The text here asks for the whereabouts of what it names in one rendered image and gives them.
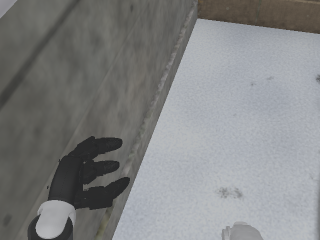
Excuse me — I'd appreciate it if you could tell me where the right robot shin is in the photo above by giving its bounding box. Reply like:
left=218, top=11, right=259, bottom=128
left=232, top=221, right=261, bottom=235

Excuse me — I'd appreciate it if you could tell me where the robot left hand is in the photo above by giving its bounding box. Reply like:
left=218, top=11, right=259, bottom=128
left=47, top=136, right=130, bottom=210

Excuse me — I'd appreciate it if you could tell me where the right robot thigh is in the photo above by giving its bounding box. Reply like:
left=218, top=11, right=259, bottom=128
left=221, top=224, right=264, bottom=240

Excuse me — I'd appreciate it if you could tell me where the robot left forearm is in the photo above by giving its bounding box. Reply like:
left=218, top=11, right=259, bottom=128
left=27, top=200, right=76, bottom=240

